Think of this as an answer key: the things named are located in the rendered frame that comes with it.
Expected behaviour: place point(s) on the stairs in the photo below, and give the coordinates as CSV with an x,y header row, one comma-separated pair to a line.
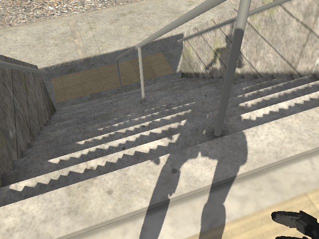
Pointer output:
x,y
94,138

